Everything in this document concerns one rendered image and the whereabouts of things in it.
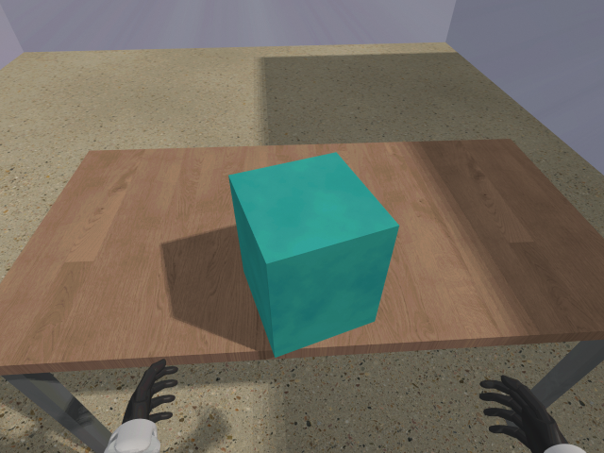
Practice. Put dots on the carton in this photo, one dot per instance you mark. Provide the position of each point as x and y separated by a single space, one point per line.
316 247

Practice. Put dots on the robot left forearm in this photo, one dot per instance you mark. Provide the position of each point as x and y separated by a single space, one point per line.
134 436

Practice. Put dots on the robot right hand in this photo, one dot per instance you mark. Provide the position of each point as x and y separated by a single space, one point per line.
537 429

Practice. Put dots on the robot left hand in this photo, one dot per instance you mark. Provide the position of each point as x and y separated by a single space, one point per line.
141 402

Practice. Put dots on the table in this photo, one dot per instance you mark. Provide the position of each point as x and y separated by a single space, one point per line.
139 260

